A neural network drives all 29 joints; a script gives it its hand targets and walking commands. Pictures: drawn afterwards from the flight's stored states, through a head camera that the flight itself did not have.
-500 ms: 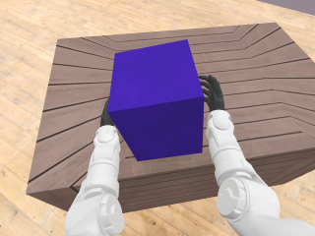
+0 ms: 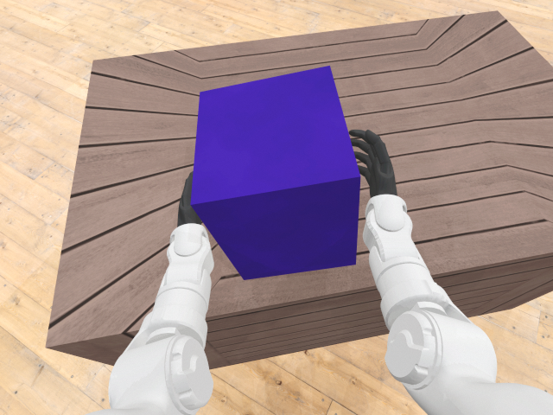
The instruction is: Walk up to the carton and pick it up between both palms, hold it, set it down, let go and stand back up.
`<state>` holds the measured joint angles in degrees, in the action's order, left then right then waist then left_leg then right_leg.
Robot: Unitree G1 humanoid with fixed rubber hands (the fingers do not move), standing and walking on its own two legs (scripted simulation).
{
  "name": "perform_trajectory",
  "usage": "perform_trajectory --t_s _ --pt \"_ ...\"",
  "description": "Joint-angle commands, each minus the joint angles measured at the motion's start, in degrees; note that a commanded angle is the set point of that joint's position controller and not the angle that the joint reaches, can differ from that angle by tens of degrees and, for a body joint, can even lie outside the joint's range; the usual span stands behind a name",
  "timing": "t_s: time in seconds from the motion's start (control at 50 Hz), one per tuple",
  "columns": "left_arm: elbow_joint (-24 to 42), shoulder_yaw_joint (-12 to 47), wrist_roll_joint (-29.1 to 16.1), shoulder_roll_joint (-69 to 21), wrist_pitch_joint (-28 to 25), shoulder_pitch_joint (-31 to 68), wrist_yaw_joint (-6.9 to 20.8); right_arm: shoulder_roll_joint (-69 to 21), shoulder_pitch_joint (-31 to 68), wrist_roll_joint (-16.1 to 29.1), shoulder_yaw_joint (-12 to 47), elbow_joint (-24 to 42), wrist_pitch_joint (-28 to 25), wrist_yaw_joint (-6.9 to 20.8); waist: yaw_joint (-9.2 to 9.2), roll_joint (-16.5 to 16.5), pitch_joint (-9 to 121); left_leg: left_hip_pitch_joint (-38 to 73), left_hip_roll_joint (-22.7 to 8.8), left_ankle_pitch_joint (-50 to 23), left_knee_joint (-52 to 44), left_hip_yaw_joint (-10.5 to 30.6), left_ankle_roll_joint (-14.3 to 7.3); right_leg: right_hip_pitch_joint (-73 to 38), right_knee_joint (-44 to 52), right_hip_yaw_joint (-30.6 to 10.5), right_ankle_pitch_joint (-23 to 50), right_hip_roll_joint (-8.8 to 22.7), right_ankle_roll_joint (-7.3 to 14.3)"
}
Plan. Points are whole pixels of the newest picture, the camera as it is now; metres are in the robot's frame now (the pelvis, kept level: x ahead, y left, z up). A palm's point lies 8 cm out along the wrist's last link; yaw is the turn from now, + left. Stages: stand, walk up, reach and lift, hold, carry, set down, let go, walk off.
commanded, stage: set down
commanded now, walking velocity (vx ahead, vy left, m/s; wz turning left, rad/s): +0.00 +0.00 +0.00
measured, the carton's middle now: (282, 183) +0.45 +0.00 +0.01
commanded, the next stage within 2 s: none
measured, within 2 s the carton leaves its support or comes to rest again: rests again in 0.60 s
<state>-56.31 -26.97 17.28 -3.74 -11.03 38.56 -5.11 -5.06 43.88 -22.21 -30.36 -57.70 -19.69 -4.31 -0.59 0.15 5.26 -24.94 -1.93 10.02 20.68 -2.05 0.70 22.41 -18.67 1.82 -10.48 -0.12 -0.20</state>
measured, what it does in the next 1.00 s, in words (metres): stands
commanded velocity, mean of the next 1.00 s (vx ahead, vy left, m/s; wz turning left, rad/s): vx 0.00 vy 0.00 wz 0.00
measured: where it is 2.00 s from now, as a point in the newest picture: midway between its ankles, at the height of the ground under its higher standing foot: outside the picture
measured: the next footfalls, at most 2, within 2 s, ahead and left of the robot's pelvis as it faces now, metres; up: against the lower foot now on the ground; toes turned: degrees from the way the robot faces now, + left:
none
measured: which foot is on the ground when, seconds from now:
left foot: down 0.00-1.00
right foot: down 0.00-1.00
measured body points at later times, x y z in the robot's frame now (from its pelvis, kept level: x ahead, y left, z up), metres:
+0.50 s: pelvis -0.02 +0.01 +0.00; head +0.08 +0.01 +0.44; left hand +0.40 +0.15 +0.00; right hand +0.41 -0.14 +0.04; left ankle -0.02 +0.12 -0.74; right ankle -0.03 -0.12 -0.74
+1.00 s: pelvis -0.02 +0.00 +0.00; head +0.09 +0.01 +0.44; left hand +0.40 +0.14 +0.00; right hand +0.40 -0.15 +0.02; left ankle -0.02 +0.12 -0.74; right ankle -0.03 -0.12 -0.74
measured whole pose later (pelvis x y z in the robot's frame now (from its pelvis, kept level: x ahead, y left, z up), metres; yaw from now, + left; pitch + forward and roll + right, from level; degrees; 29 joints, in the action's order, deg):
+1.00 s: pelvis -0.02 +0.00 +0.00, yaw -1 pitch +16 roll +0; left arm -58.6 -33.6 24.0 -6.0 -17.4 42.7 -5.1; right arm -6.0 43.4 -28.8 -38.8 -55.9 -21.0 -2.8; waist 0.1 -0.5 3.6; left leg -28.1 -1.8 7.7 19.5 -3.4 0.0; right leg 26.5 -18.4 0.6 -8.2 0.1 -0.4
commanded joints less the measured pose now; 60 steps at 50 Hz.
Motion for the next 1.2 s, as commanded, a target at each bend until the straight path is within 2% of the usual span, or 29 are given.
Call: perform_trajectory --t_s 0.0,0.06,0.1,0.14,0.16,0.18,0.24,0.28,0.32,0.42,0.44,0.52,0.56,0.62,0.64,0.66,0.72,0.74,0.8,0.88,0.92,0.96,1.0,1.02,1.04,1.1,1.12,1.16,1.18 --pt "7.47 17.17 2.08 -28.51 -6.32 46.01 4.7 -34.45 25.72 -5.39 16.68 -5.87 -0.6 7.09 -0.54 0.09 40.83 11.2 0.0 -28.08 2.07 -3.9 1.72 -23.99 -6.75 2.23 45.52 0.0 -2.59" --pt "6.48 16.47 2.5 -27.7 -6.42 46.38 4.66 -33.83 26.02 -5.04 15.86 -6.27 -0.34 7.28 0.35 1.3 40.0 10.13 0.07 -25.44 1.36 -4.28 1.49 -23.59 -6.24 1.74 41.55 0.29 -2.3" --pt "6.37 15.79 2.22 -27.08 -6.47 46.39 4.7 -33.5 26.4 -5.18 15.78 -6.25 -0.1 7.48 0.0 0.52 39.99 9.45 0.08 -25.42 1.32 -4.24 1.52 -24.06 -6.61 1.77 42.32 0.19 -2.38" --pt "6.9 15.87 2.03 -27.55 -6.79 47.33 4.47 -32.58 27.0 -5.64 14.61 -6.27 -0.31 7.79 0.21 1.27 41.97 11.21 -0.22 -24.95 1.22 -4.08 1.48 -21.54 -5.74 1.79 39.65 -0.01 -1.95" --pt "4.93 14.71 3.01 -26.88 -6.74 46.29 4.57 -32.88 26.78 -6.04 13.83 -6.32 -0.25 7.66 0.22 0.37 40.32 10.17 -0.09 -23.58 0.9 -4.49 1.1 -21.73 -5.24 1.99 38.2 0.07 -1.86" --pt "4.17 14.45 3.29 -26.58 -6.62 45.97 4.58 -32.18 26.88 -6.39 13.64 -6.25 -0.33 7.69 0.81 1.56 39.98 10.08 0.08 -23.94 0.82 -4.36 1.15 -21.34 -5.54 2.08 37.56 0.13 -1.84" --pt "4.26 13.48 3.74 -25.82 -7.0 45.82 4.69 -32.23 26.66 -6.8 12.86 -6.31 -0.27 8.01 0.18 0.3 39.73 8.43 0.44 -21.55 0.12 -5.14 0.85 -22.31 -5.41 1.73 36.96 0.43 -1.82" --pt "3.36 12.74 3.84 -25.81 -6.91 45.41 4.7 -32.14 26.9 -7.68 12.71 -5.53 -0.1 8.17 0.5 -0.12 39.21 8.39 0.39 -20.41 -0.22 -5.16 0.75 -22.78 -5.15 1.58 35.78 0.22 -2.06" --pt "3.58 13.38 3.39 -25.59 -7.33 46.3 4.43 -30.84 27.21 -8.59 11.21 -5.85 -0.56 8.19 -0.41 0.35 42.06 8.88 0.0 -21.22 0.18 -4.71 0.93 -21.45 -5.32 1.75 36.14 0.12 -1.83" --pt "4.52 11.64 4.83 -25.35 -7.31 45.63 3.94 -30.27 25.41 -8.94 9.41 -5.84 -0.34 8.69 0.16 1.79 41.0 12.3 -0.39 -22.31 0.35 -4.73 1.2 -18.15 -4.27 2.42 31.91 -0.29 -1.37" --pt "3.64 11.16 4.68 -24.82 -7.25 44.88 3.88 -29.61 26.02 -8.94 9.34 -4.95 -0.52 8.67 -0.06 1.15 40.69 13.03 -0.49 -24.17 0.63 -4.69 1.27 -17.49 -4.5 2.74 33.05 -0.53 -1.41" --pt "3.6 9.96 5.78 -24.52 -7.43 43.98 3.42 -28.07 26.15 -8.69 9.15 -4.57 -0.74 8.69 0.53 1.04 40.54 12.58 -0.06 -22.49 0.92 -4.54 1.19 -16.06 -3.6 2.29 29.47 -0.66 -0.93" --pt "3.83 9.25 6.46 -24.45 -7.5 43.07 3.43 -28.36 25.82 -9.59 8.19 -4.54 -0.64 8.73 0.47 0.06 39.55 10.32 0.18 -20.88 -0.15 -4.74 0.72 -17.8 -3.74 2.49 30.38 -0.39 -1.22" --pt "3.81 8.95 6.89 -23.51 -7.36 42.23 3.18 -27.34 26.26 -9.65 7.74 -2.73 -1.03 9.08 1.04 0.94 40.08 11.59 0.09 -21.16 0.03 -5.05 0.89 -17.78 -3.39 2.35 28.98 -0.1 -0.9" --pt "3.01 8.18 7.28 -23.15 -7.44 41.96 3.24 -27.25 26.17 -9.92 7.77 -2.45 -1.16 9.01 1.1 -0.56 39.84 10.28 0.03 -20.82 -0.11 -5.04 0.75 -18.36 -3.43 2.44 28.85 -0.7 -1.18" --pt "2.8 8.35 7.44 -23.8 -7.54 41.2 3.25 -27.41 25.36 -9.99 7.72 -2.39 -1.38 8.91 0.76 -0.41 39.53 10.43 0.22 -20.56 -0.08 -4.98 0.71 -18.38 -3.5 2.25 29.95 -0.39 -1.2" --pt "2.56 7.21 8.01 -23.03 -7.84 40.59 3.49 -27.3 26.31 -10.34 7.64 -1.78 -1.54 9.11 1.34 -0.95 38.45 8.22 0.41 -19.07 -0.57 -5.18 0.29 -19.47 -3.96 1.91 30.33 -0.22 -1.48" --pt "3.17 7.97 8.02 -23.03 -8.06 40.06 3.3 -26.99 26.24 -10.14 8.0 -0.3 -2.14 8.99 1.74 -1.19 40.1 8.65 0.27 -21.0 -0.05 -5.07 0.2 -20.44 -4.46 2.04 32.07 -0.33 -1.58" --pt "1.26 6.38 8.61 -22.48 -7.99 39.44 3.64 -27.05 25.79 -11.43 6.66 -1.66 -2.01 8.61 1.05 -2.1 37.0 7.16 0.52 -17.7 -0.98 -5.13 0.07 -21.01 -4.08 2.17 29.25 -0.22 -1.68" --pt "1.13 5.79 8.99 -20.9 -8.54 37.72 3.61 -26.21 24.99 -10.97 7.06 -1.37 -2.36 8.59 1.81 -2.35 37.61 7.21 0.47 -19.16 -0.65 -5.32 -0.41 -20.89 -4.52 1.85 32.46 0.13 -1.82" --pt "0.18 4.87 9.4 -20.98 -8.8 36.6 4.12 -26.71 24.02 -11.43 7.41 -1.46 -2.2 8.31 0.88 -3.7 36.02 4.42 1.08 -16.53 -1.55 -5.72 -0.83 -23.45 -4.84 1.5 33.89 0.5 -2.36" --pt "0.13 4.93 9.28 -19.71 -8.91 36.37 3.96 -25.56 24.62 -11.39 6.51 -0.61 -2.62 8.08 1.78 -2.47 35.73 3.69 0.84 -16.03 -1.76 -5.8 -0.9 -23.48 -4.76 1.54 32.5 0.8 -2.03" --pt "0.58 4.45 9.52 -18.24 -8.91 36.51 3.61 -24.07 24.72 -10.92 6.35 -0.55 -2.48 7.91 1.26 -2.38 36.29 4.89 0.88 -16.55 -1.63 -5.39 -1.01 -22.16 -4.59 1.63 32.29 0.37 -2.2" --pt "0.33 3.52 9.6 -17.24 -8.72 36.21 3.47 -23.11 24.06 -10.94 6.22 -0.94 -2.26 7.78 1.41 -3.35 35.77 5.55 0.76 -17.09 -1.49 -5.8 -0.86 -21.4 -4.33 1.63 31.76 0.29 -2.3" --pt "0.18 3.12 9.67 -17.42 -8.58 35.95 3.45 -23.45 24.36 -10.95 5.61 -0.79 -2.05 7.75 1.87 -2.67 35.47 5.76 1.1 -16.75 -1.24 -5.89 -0.96 -20.96 -4.29 1.45 30.47 0.26 -2.33" --pt "2.72 3.04 9.62 -15.14 -9.23 36.2 2.6 -19.07 24.43 -9.55 5.09 0.85 -2.33 7.22 1.87 -1.64 39.0 6.14 1.01 -18.94 -0.5 -5.39 -0.45 -21.44 -4.85 1.17 32.81 0.18 -1.55" --pt "1.5 2.81 9.46 -14.11 -9.15 34.46 2.26 -18.55 23.89 -9.18 5.3 0.03 -1.83 6.89 1.6 -2.27 38.08 6.58 0.82 -18.85 -0.09 -5.75 -0.31 -21.35 -4.91 1.22 32.88 0.25 -1.78" --pt "3.26 3.39 8.48 -10.38 -9.09 34.74 1.22 -14.21 23.38 -7.31 4.78 0.21 -1.64 6.42 1.59 0.05 39.19 7.95 0.81 -19.78 0.08 -5.58 0.32 -19.43 -4.98 1.25 30.58 -0.38 -1.34" --pt "4.01 2.84 6.97 -8.05 -9.08 34.81 0.54 -11.81 24.5 -5.77 4.71 2.2 -1.54 5.87 2.09 -1.39 40.84 7.75 0.71 -20.6 0.94 -5.78 0.17 -18.89 -4.84 1.0 30.47 -0.46 -1.34"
